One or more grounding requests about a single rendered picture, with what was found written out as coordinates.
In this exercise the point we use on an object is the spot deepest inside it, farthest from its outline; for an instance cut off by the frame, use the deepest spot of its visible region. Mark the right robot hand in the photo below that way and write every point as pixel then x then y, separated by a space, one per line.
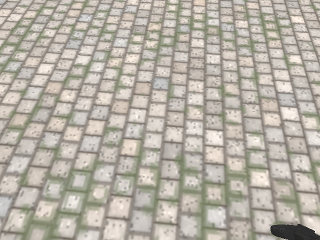
pixel 294 232

